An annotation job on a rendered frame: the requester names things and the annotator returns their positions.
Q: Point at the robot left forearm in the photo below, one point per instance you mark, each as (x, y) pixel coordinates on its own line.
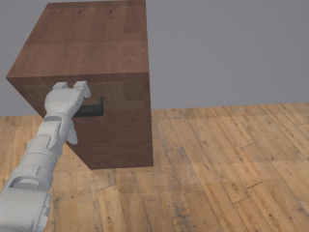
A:
(35, 170)

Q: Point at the handle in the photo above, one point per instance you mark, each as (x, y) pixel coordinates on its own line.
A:
(91, 110)

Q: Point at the cabinet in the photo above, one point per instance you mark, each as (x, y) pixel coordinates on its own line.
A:
(94, 41)

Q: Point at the robot left hand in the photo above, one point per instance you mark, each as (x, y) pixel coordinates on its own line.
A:
(67, 101)

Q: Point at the left robot upper arm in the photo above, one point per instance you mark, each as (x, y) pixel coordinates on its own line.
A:
(24, 210)

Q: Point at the drawer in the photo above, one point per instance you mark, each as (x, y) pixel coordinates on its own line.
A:
(116, 94)

